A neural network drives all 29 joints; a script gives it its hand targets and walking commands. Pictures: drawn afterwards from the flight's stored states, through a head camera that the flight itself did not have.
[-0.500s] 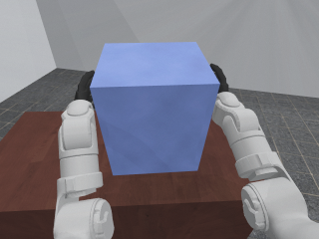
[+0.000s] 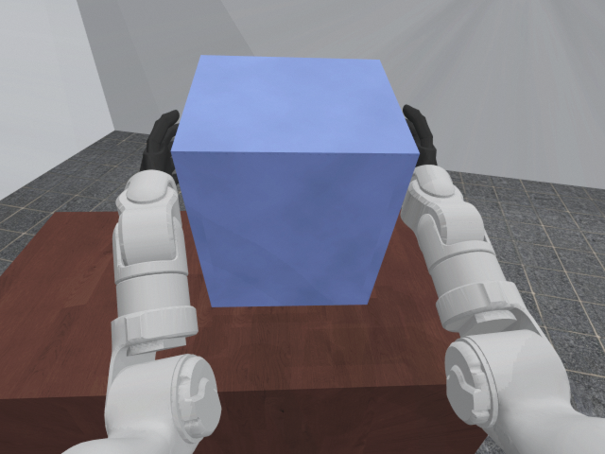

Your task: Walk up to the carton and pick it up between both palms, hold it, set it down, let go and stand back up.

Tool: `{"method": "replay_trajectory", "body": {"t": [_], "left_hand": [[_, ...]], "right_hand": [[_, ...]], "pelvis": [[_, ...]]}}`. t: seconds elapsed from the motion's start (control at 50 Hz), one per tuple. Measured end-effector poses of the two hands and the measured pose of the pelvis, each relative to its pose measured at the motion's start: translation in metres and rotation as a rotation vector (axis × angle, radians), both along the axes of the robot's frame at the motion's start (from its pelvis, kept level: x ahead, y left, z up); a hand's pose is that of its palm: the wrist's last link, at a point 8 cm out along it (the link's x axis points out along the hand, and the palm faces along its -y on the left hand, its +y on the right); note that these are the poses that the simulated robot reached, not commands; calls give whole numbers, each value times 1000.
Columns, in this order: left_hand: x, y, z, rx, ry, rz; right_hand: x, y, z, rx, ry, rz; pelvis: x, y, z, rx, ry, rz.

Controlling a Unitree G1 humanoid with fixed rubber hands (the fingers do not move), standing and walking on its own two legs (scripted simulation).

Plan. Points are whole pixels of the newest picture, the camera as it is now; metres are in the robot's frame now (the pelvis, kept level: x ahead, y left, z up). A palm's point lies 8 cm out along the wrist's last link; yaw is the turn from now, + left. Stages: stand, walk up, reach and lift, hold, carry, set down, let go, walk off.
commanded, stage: set down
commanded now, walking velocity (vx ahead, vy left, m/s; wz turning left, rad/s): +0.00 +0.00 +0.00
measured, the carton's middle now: (291, 190) +0.40 +0.01 +0.21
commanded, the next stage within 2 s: none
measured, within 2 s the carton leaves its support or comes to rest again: neither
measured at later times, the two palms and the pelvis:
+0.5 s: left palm (183, 219) +0.39 +0.16 +0.18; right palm (410, 214) +0.38 -0.16 +0.18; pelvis +0.01 +0.00 +0.00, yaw +2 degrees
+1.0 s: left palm (189, 231) +0.40 +0.16 +0.15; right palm (404, 221) +0.40 -0.16 +0.15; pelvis +0.01 +0.00 +0.00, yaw +0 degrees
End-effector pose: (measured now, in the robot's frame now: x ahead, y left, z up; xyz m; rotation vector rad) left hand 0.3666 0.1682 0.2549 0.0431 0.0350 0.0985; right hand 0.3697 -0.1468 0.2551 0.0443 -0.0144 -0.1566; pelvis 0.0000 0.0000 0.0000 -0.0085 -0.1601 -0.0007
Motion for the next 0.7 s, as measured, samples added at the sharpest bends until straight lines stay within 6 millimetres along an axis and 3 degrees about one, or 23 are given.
{"method": "replay_trajectory", "body": {"t": [0.1,0.26,0.36,0.54,0.7], "left_hand": [[8,4,-7,14,-15,-7],[14,6,-56,33,29,-6],[15,1,-80,33,49,-11],[22,-14,-74,41,43,-32],[25,-10,-78,30,76,-28]], "right_hand": [[6,4,-14,-15,-35,-3],[14,6,-61,-45,-37,1],[14,1,-79,-66,-29,-2],[12,-13,-75,-71,-39,-30],[18,-10,-78,-63,-11,-23]], "pelvis": [[4,-1,0,2,-17,6],[10,0,-1,-4,-27,24],[12,0,-1,-9,-8,31],[11,2,0,-6,12,20],[7,4,1,0,28,4]]}}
